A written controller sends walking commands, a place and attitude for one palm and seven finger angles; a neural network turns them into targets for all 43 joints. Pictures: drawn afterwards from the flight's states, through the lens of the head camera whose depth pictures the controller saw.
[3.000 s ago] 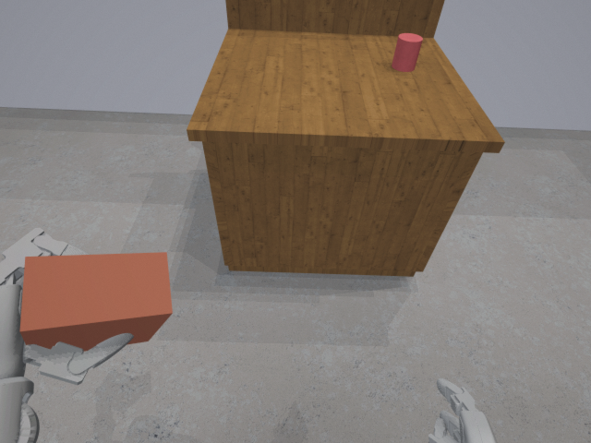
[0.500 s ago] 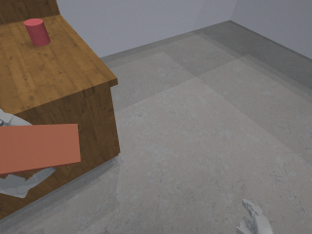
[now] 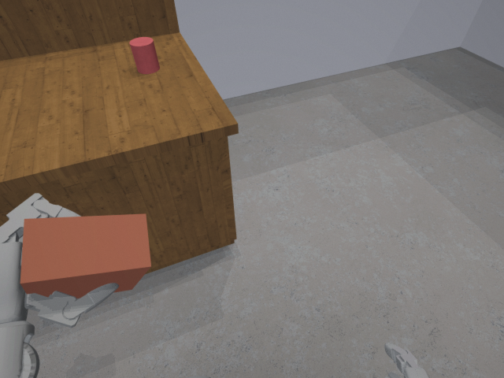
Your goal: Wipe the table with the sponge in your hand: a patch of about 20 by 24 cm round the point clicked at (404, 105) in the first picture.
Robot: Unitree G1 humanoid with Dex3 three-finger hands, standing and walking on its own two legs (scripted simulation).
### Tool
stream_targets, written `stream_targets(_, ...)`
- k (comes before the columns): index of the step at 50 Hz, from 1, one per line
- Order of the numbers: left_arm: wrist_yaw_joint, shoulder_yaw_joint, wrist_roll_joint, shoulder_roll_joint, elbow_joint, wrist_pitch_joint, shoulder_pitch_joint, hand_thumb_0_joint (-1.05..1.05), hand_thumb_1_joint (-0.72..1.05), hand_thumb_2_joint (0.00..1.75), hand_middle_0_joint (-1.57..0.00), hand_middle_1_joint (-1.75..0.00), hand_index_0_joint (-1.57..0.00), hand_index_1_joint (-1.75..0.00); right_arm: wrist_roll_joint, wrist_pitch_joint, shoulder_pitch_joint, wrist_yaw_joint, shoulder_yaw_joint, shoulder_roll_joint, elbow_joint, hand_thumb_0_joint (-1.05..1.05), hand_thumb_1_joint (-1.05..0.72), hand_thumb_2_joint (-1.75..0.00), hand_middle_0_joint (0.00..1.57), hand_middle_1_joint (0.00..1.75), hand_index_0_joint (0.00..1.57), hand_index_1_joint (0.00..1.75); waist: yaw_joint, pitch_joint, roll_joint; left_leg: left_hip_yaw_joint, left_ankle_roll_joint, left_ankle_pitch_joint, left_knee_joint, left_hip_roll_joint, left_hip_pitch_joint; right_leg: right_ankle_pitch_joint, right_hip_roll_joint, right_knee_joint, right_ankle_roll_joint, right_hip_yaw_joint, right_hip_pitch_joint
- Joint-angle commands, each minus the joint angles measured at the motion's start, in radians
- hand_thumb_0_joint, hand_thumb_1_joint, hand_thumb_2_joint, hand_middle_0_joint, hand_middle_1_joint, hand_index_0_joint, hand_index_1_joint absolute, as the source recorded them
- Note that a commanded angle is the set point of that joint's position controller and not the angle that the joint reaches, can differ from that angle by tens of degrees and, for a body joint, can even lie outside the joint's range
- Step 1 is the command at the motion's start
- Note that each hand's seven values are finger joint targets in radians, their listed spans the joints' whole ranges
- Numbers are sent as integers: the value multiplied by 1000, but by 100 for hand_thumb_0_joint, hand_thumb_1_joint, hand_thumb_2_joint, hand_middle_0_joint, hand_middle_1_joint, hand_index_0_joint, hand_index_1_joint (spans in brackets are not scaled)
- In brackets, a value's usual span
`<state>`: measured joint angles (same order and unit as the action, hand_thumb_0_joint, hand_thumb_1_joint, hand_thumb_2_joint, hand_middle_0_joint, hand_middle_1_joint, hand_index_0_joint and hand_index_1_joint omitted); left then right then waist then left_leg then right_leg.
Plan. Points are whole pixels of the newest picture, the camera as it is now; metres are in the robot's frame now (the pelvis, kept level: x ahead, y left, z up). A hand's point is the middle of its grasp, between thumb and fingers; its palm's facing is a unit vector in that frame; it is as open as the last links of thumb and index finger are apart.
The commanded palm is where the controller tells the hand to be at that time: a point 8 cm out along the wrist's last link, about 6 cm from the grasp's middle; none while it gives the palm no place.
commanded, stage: take the last steps up to it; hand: left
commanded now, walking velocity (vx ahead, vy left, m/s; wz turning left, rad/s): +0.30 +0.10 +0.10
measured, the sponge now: (105, 259) +0.22 +0.20 +0.15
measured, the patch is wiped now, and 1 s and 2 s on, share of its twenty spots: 0.00 0.00 0.00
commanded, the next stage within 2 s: none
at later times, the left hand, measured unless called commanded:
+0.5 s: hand (70, 254) +0.22 +0.23 +0.16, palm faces +0.46 -0.78 -0.44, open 10.2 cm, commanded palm +0.16 +0.28 +0.17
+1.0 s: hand (66, 187) +0.32 +0.28 +0.17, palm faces +0.46 -0.80 -0.38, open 10.2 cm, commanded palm +0.25 +0.31 +0.17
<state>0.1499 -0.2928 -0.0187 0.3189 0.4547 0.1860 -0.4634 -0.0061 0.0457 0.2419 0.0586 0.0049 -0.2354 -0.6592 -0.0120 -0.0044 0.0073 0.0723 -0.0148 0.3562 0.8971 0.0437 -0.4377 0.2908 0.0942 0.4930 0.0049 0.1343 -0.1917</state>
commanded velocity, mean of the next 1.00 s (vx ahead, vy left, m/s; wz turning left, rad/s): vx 0.30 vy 0.07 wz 0.01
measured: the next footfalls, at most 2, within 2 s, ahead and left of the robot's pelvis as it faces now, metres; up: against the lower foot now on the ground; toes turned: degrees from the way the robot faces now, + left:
left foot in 0.14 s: +0.02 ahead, +0.15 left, +0.00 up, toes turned +9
right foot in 0.40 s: +0.10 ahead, -0.09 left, +0.00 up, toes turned -7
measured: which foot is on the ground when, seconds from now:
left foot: up 0.00-0.12, down 0.14-0.42, up 0.44-0.82, down 0.84-1.00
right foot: down 0.00-0.14, up 0.16-0.38, down 0.40-0.84, up 0.86-1.00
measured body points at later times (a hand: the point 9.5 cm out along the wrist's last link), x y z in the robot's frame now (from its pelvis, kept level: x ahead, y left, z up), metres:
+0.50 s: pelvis +0.02 -0.01 -0.02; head +0.02 -0.04 +0.43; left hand +0.19 +0.27 +0.19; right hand +0.18 -0.21 -0.14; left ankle -0.03 +0.13 -0.69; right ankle +0.06 -0.08 -0.74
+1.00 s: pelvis +0.10 +0.03 -0.01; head +0.10 +0.04 +0.44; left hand +0.29 +0.32 +0.19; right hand +0.27 -0.19 -0.09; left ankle +0.09 +0.15 -0.74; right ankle +0.10 -0.08 -0.69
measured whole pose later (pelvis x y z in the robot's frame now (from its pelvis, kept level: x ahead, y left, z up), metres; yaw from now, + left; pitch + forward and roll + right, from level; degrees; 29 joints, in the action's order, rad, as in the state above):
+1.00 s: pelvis +0.10 +0.03 -0.01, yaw +2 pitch -1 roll +0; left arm 0.17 -0.36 -0.01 0.38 0.44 0.22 -0.42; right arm 0.00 0.10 0.24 0.05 0.00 -0.16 -0.61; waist 0.01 0.00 0.03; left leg 0.12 0.00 0.29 0.53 0.07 -0.22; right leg 0.46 0.05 0.99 -0.01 0.09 -0.43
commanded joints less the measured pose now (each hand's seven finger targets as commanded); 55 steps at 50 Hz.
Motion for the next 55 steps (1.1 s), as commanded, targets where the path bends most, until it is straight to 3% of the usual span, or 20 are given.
stream_targets(1,40,-172,4,230,234,87,83,0,10,130,-120,-160,-120,-160,-2,72,-142,18,33,-45,196,0,-90,-90,20,30,20,30,-27,66,159,59,25,54,-227,-3,22,-192,232,-175,134,-215,97)
stream_targets(5,59,-165,-8,204,301,87,72,0,10,130,-120,-160,-120,-160,7,80,-73,25,58,-67,204,0,-90,-90,20,30,20,30,16,154,34,75,34,-78,-510,-18,281,-133,147,28,69,-154,73)
stream_targets(6,61,-157,-13,192,334,98,92,0,10,130,-120,-160,-120,-160,7,85,-63,27,64,-90,212,0,-90,-90,20,30,20,30,35,167,-146,-84,92,-135,-564,97,417,-99,50,238,20,-84,-79)
stream_targets(7,60,-147,-8,193,354,113,88,0,10,130,-120,-160,-120,-160,11,88,-71,20,68,-105,216,0,-90,-90,20,30,20,30,27,152,-358,-338,184,-420,-541,286,568,226,-44,421,-28,-2,-350)
stream_targets(8,58,-158,10,221,320,121,83,0,10,130,-120,-160,-120,-160,12,96,-62,13,62,-89,210,0,-90,-90,20,30,20,30,26,120,-295,-416,241,-524,-561,340,557,337,-54,558,-15,-51,-448)
stream_targets(14,22,-129,-1,177,234,108,59,0,10,130,-120,-160,-120,-160,20,120,-87,3,59,-95,163,0,-90,-90,20,30,20,30,14,20,-243,-119,194,-233,-577,218,236,109,-25,343,-35,-19,-252)
stream_targets(18,20,-150,4,203,185,98,96,0,10,130,-120,-160,-120,-160,8,116,-106,9,41,-87,157,0,-90,-90,20,30,20,30,4,21,-195,-71,138,-3,-488,188,72,33,-75,93,-38,48,22)
stream_targets(19,21,-154,8,209,170,94,110,0,10,130,-120,-160,-120,-160,9,112,-110,12,42,-79,155,0,-90,-90,20,30,20,30,-3,40,-116,-38,116,50,-370,157,23,36,-58,21,-24,11,110)
stream_targets(20,21,-162,16,231,145,85,116,0,10,130,-120,-160,-120,-160,10,103,-104,13,43,-64,154,0,-90,-90,20,30,20,30,-8,52,92,28,84,121,-114,73,-79,156,63,-99,35,-206,160)
stream_targets(21,21,-176,11,252,149,80,137,0,10,130,-120,-160,-120,-160,12,103,-139,8,43,-52,177,0,-90,-90,20,30,20,30,-13,43,344,43,37,229,192,-35,-250,235,296,-260,144,-649,176)
stream_targets(22,20,-196,0,266,155,86,183,0,10,130,-120,-160,-120,-160,5,106,-153,4,44,-74,170,0,-90,-90,20,30,20,30,-12,27,275,-85,22,159,336,-14,-255,306,358,-333,165,-731,98)
stream_targets(25,-5,-206,1,268,157,113,171,0,10,130,-120,-160,-120,-160,3,83,-143,-6,37,-61,137,0,-90,-90,20,30,20,30,11,-8,83,-108,-4,-8,372,48,-202,251,274,-301,166,-507,-37)
stream_targets(28,-5,-187,5,236,150,125,127,0,10,130,-120,-160,-120,-160,3,70,-137,-10,27,-58,140,0,-90,-90,20,30,20,30,19,44,105,-52,-8,-84,247,52,-165,-12,222,-269,138,-272,8)
stream_targets(39,50,-178,-6,216,249,98,67,0,10,130,-120,-160,-120,-160,-1,88,-84,14,49,-64,206,0,-90,-90,20,30,20,30,7,100,80,98,23,-91,-414,-12,216,96,143,-139,113,-190,7)
stream_targets(41,49,-158,-8,200,261,104,106,0,10,130,-120,-160,-120,-160,7,83,-68,26,61,-96,211,0,-90,-90,20,30,20,30,28,84,-99,-48,71,-42,-537,84,348,117,54,93,51,-125,-117)
stream_targets(42,49,-154,-7,189,275,114,129,0,10,130,-120,-160,-120,-160,11,81,-73,22,63,-116,217,0,-90,-90,20,30,20,30,26,79,-299,-329,153,-124,-586,258,439,191,-57,318,2,-31,-293)
stream_targets(43,46,-161,3,211,257,124,133,0,10,130,-120,-160,-120,-160,13,87,-75,16,55,-93,225,0,-90,-90,20,30,20,30,25,60,-282,-469,231,-288,-627,356,466,330,-80,502,-5,-48,-415)
stream_targets(47,20,-145,9,208,250,115,121,0,10,130,-120,-160,-120,-160,13,105,-83,3,53,-82,179,0,-90,-90,20,30,20,30,19,16,-250,-296,244,-238,-601,304,338,185,1,553,-21,-99,-444)
stream_targets(50,17,-143,3,200,323,114,71,0,10,130,-120,-160,-120,-160,13,123,-84,-7,46,-86,180,0,-90,-90,20,30,20,30,12,50,-261,-124,178,-330,-570,228,279,102,-34,362,-26,-18,-285)
stream_targets(55,24,-188,4,226,241,95,61,0,10,130,-120,-160,-120,-160,10,115,-99,-2,38,-80,169,0,-90,-90,20,30,20,30,5,96,-169,-27,112,-261,-391,194,174,-17,-92,26,-23,62,31)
